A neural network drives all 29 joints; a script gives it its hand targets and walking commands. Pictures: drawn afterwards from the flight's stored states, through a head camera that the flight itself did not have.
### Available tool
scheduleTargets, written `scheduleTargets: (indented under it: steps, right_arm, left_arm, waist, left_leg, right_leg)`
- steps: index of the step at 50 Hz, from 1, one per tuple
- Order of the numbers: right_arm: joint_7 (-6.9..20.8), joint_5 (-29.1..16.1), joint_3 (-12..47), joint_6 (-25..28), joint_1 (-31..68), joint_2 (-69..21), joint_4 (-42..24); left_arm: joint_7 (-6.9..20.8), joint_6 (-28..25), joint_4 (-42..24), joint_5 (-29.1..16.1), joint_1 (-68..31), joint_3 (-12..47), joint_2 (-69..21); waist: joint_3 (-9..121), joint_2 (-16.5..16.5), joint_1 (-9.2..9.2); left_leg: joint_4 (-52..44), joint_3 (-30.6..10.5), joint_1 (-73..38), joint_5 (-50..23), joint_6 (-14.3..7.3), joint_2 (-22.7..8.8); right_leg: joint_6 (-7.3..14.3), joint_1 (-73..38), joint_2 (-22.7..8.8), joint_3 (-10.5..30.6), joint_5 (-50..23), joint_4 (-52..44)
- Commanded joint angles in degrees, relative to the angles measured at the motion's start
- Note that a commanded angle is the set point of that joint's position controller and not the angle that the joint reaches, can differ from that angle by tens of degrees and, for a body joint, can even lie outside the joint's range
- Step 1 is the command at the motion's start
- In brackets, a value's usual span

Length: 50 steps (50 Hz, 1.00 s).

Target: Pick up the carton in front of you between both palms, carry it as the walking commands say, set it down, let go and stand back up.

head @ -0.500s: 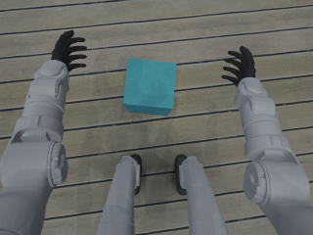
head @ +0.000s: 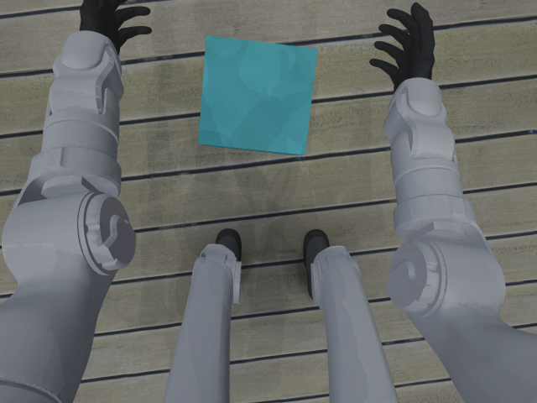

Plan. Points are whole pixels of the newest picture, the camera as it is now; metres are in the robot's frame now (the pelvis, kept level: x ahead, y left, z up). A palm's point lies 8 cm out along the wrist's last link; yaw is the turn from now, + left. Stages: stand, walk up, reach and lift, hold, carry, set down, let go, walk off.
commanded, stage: reach and lift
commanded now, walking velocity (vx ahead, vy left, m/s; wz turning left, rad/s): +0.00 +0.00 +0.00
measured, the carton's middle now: (257, 106) +0.51 +0.04 -0.50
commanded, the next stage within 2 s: none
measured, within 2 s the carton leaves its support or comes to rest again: leaves its support in 1.56 s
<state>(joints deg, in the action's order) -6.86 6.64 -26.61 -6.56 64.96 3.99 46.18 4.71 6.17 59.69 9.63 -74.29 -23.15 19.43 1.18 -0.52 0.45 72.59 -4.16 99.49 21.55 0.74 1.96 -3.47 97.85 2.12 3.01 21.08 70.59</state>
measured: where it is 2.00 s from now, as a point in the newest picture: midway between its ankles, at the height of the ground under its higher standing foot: (273, 278)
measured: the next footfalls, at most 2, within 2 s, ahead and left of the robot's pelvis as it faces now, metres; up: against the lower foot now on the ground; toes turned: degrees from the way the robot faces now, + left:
none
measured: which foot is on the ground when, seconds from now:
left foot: down 0.00-1.00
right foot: down 0.00-1.00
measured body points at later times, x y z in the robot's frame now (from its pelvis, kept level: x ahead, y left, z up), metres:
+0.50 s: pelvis -0.07 -0.01 -0.22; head +0.31 +0.03 +0.02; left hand +0.52 +0.23 -0.38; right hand +0.50 -0.15 -0.39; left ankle +0.04 +0.12 -0.59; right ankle +0.05 -0.15 -0.59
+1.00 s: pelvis -0.06 -0.01 -0.25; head +0.32 +0.02 -0.03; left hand +0.53 +0.20 -0.42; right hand +0.52 -0.15 -0.43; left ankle +0.04 +0.12 -0.59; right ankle +0.04 -0.14 -0.59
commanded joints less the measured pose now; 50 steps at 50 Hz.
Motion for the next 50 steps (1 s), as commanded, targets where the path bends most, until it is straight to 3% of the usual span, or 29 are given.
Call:
scheduleTargets:
  steps: [1,3,7,8,9,10,12,13,14,15,20,23,24,25,26,27,28,30,31,34,35,38,40,41,43,44,48,49,50]
  right_arm:
    - [-1.1,-2.0,3.1,2.5,9.7,5.1,-3.9]
    - [-1.6,-4.1,6.0,2.5,10.5,4.4,-5.2]
    - [-3.4,-6.9,8.6,2.5,8.1,6.3,-6.2]
    - [-3.8,-7.4,10.2,2.7,12.2,6.6,-6.9]
    - [-3.6,-9.0,10.5,2.6,12.0,6.4,-5.0]
    - [-3.8,-9.5,11.9,2.0,12.9,7.9,-4.5]
    - [-3.9,-11.5,12.0,1.9,14.4,9.9,-8.3]
    - [-4.5,-14.3,14.0,1.3,17.7,9.8,-10.4]
    - [-4.8,-14.5,14.5,1.4,18.6,12.0,-11.9]
    - [-5.1,-17.6,16.4,0.7,20.5,11.9,-13.0]
    - [-5.0,-16.4,14.3,-2.3,33.0,15.9,2.1]
    - [-3.5,-14.1,12.4,-1.7,34.5,16.8,8.2]
    - [-3.5,-13.2,11.2,-1.4,34.4,17.1,8.0]
    - [-3.3,-13.5,11.5,-0.6,36.1,17.4,7.7]
    - [-3.2,-13.8,10.6,-0.8,34.0,17.8,13.4]
    - [-2.7,-15.2,10.5,-0.9,36.8,17.0,12.2]
    - [-2.7,-13.4,9.3,-0.1,38.4,18.9,11.1]
    - [-2.7,-14.5,11.6,0.7,42.7,19.8,10.6]
    - [-2.7,-14.1,12.7,1.0,45.5,19.4,8.4]
    - [-2.6,-15.8,14.5,1.3,46.4,20.2,10.4]
    - [-2.5,-16.1,15.3,1.6,46.4,18.5,9.1]
    - [-2.2,-18.2,16.4,1.1,43.5,18.6,13.5]
    - [-2.1,-15.8,14.0,1.4,41.4,20.1,15.2]
    - [-1.9,-17.1,14.6,1.9,40.7,19.0,13.4]
    - [-2.9,-15.4,13.5,2.8,39.5,20.0,12.4]
    - [-2.7,-15.5,14.9,2.6,38.2,19.1,13.7]
    - [-2.7,-15.8,15.5,2.9,39.1,15.8,12.0]
    - [-2.7,-16.6,15.5,2.8,39.4,14.5,14.1]
    - [-2.7,-15.7,14.2,2.8,38.7,15.3,11.7]
  left_arm:
    - [-1.6,-3.4,-3.4,-2.9,-12.3,1.7,7.3]
    - [-2.3,-4.1,-3.8,-5.1,-12.4,4.0,8.6]
    - [-3.0,-4.1,-3.4,-8.0,-8.1,5.0,11.8]
    - [-3.3,-4.7,-3.1,-12.2,-10.6,8.8,11.7]
    - [-3.6,-4.8,-3.7,-11.7,-13.4,10.4,12.7]
    - [-3.9,-4.7,-4.3,-12.8,-14.3,8.5,15.7]
    - [-4.4,-4.0,-8.0,-14.3,-16.4,11.8,15.0]
    - [-4.6,-3.5,-9.8,-15.5,-18.6,12.4,15.5]
    - [-5.0,-3.4,-15.7,-16.5,-21.3,14.8,17.4]
    - [-5.0,-2.9,-14.2,-17.6,-23.8,15.6,19.8]
    - [-4.5,0.8,-1.7,-18.5,-33.8,18.7,17.8]
    - [-4.0,0.6,6.4,-17.1,-35.2,17.7,16.8]
    - [-4.0,0.3,6.7,-16.2,-36.1,16.5,18.3]
    - [-4.3,-0.2,6.6,-17.2,-37.8,17.2,19.2]
    - [-4.3,0.0,10.0,-16.1,-36.3,19.2,17.5]
    - [-4.4,-0.4,10.0,-16.0,-39.2,19.6,19.9]
    - [-4.8,-0.9,7.1,-16.9,-40.5,19.1,18.1]
    - [-5.1,-1.6,5.0,-17.5,-44.8,20.0,20.4]
    - [-5.1,-1.6,4.6,-19.5,-46.7,20.6,20.7]
    - [-5.6,-1.6,9.4,-18.8,-44.0,20.6,20.2]
    - [-5.8,-1.8,7.4,-20.5,-45.2,21.9,18.9]
    - [-6.5,-1.2,10.9,-19.4,-41.8,23.7,16.8]
    - [-6.6,-1.6,9.9,-19.1,-40.4,21.8,15.8]
    - [-6.7,-1.7,8.8,-18.0,-40.8,22.4,16.6]
    - [-7.0,-2.5,6.1,-19.4,-40.7,22.6,16.2]
    - [-6.9,-2.2,6.4,-19.6,-37.9,22.1,14.2]
    - [-6.5,-2.5,4.3,-18.8,-38.3,20.8,13.4]
    - [-6.6,-2.5,7.5,-17.8,-37.3,20.3,13.7]
    - [-6.7,-2.6,6.0,-18.0,-36.8,20.9,13.1]
  waist:
    - [57.5,-3.1,0.02]
    - [60.8,-1.0,-1.78]
    - [64.6,1.0,-1.07]
    - [64.5,2.6,-0.62]
    - [62.2,-1.2,-1.39]
    - [64.5,1.4,-2.65]
    - [69.9,-2.1,-0.35]
    - [73.7,-1.5,-3.62]
    - [77.9,-3.1,-1.74]
    - [79.7,-4.0,-3.78]
    - [53.9,-3.8,-1.44]
    - [43.8,-2.0,0.75]
    - [46.1,-3.4,-0.04]
    - [46.4,-1.3,1.91]
    - [42.5,-5.0,0.46]
    - [41.3,-4.3,-0.51]
    - [42.6,-4.5,1.79]
    - [43.5,-5.7,0.39]
    - [44.8,-1.5,0.96]
    - [44.0,-1.4,-1.17]
    - [44.7,0.4,0.82]
    - [45.6,-3.7,-2.13]
    - [43.1,-1.0,0.0]
    - [46.2,-2.4,-1.45]
    - [50.8,-2.4,1.44]
    - [49.1,-1.8,-0.46]
    - [47.1,-1.4,-0.61]
    - [45.2,-1.0,-2.67]
    - [44.5,-1.8,-1.37]
  left_leg:
    - [10.8,4.5,-23.1,-26.8,1.0,1.1]
    - [14.3,4.2,-18.6,-26.9,1.1,1.5]
    - [20.3,5.0,-12.4,-30.3,0.8,2.0]
    - [21.0,4.5,-8.3,-23.0,1.2,1.2]
    - [24.1,4.6,-9.6,-23.6,1.3,0.3]
    - [26.3,3.9,-11.5,-25.3,1.1,1.1]
    - [28.3,4.7,-14.2,-27.4,1.6,0.8]
    - [32.3,4.9,-18.9,-31.8,1.1,0.7]
    - [32.5,4.3,-21.0,-32.7,1.7,0.5]
    - [35.4,4.5,-24.5,-33.3,0.8,0.0]
    - [34.8,6.4,-10.5,-6.5,1.7,-1.1]
    - [36.2,4.5,-5.0,1.3,1.4,-2.0]
    - [38.2,4.9,-5.5,-0.4,1.1,-2.2]
    - [38.7,4.2,-5.8,-0.5,1.2,-2.7]
    - [37.9,4.7,-4.2,1.7,1.3,-2.4]
    - [38.7,3.6,-5.0,1.8,0.8,-2.9]
    - [39.1,3.3,-5.5,0.7,1.5,-2.6]
    - [40.6,2.8,-8.2,-3.0,1.3,-2.9]
    - [40.8,2.1,-9.1,-4.7,0.6,-2.6]
    - [42.1,3.5,-11.0,-5.6,0.6,-2.3]
    - [42.2,3.1,-11.3,-7.8,0.8,-2.0]
    - [42.9,4.3,-16.3,-11.5,1.1,-1.9]
    - [43.4,2.9,-12.9,-12.8,0.6,-1.4]
    - [43.9,3.8,-18.1,-14.1,0.9,-0.8]
    - [45.0,3.7,-17.2,-18.3,0.8,-0.9]
    - [45.0,4.1,-13.7,-18.4,0.7,-0.6]
    - [44.2,5.4,-9.4,-14.8,1.0,-0.9]
    - [43.8,5.3,-6.3,-13.1,0.9,-0.9]
    - [44.2,4.4,-6.3,-12.5,0.4,-0.8]
  right_leg:
    - [-0.5,-16.4,3.1,-4.7,-23.1,10.9]
    - [-1.7,-19.2,3.1,-5.1,-24.7,16.4]
    - [-2.3,-21.8,3.8,-4.4,-37.6,23.7]
    - [-1.4,-23.1,2.5,-4.2,-29.6,25.6]
    - [-1.2,-16.2,2.5,-4.0,-27.0,26.1]
    - [-1.9,-16.3,2.5,-3.3,-26.6,28.3]
    - [-1.5,-17.9,3.7,-4.8,-27.6,31.4]
    - [-1.5,-14.7,3.2,-4.9,-28.1,33.0]
    - [-1.2,-17.8,3.5,-5.6,-28.8,35.7]
    - [-1.5,-16.1,3.4,-5.2,-27.5,36.5]
    - [-0.8,-6.3,2.1,-8.3,-4.3,38.1]
    - [-0.9,-2.2,1.7,-8.2,1.8,40.0]
    - [-0.8,-3.3,1.4,-7.1,0.7,40.4]
    - [-1.0,-3.0,1.2,-8.4,0.2,41.8]
    - [-0.6,-2.5,1.4,-7.7,1.7,42.1]
    - [-1.2,0.2,0.8,-8.1,2.4,42.8]
    - [-1.0,0.8,0.7,-8.5,1.9,43.9]
    - [-0.3,-0.1,0.7,-7.6,0.3,45.6]
    - [-1.3,-0.1,0.4,-8.7,-0.4,45.4]
    - [-1.2,-1.7,1.3,-8.8,-2.1,45.7]
    - [-1.4,-3.3,1.3,-9.7,-3.8,46.7]
    - [-1.2,-3.1,1.5,-9.3,-5.8,47.6]
    - [-1.4,-1.6,1.9,-9.3,-5.9,47.7]
    - [-1.8,-0.7,2.2,-9.8,-6.8,47.8]
    - [-1.6,-3.7,2.3,-10.4,-12.0,48.3]
    - [-1.5,-2.3,2.5,-9.6,-12.0,48.2]
    - [-1.2,-6.2,3.2,-8.7,-13.0,47.3]
    - [-0.9,-7.3,3.3,-7.8,-12.7,47.9]
    - [-1.1,-2.6,3.0,-8.5,-11.1,48.2]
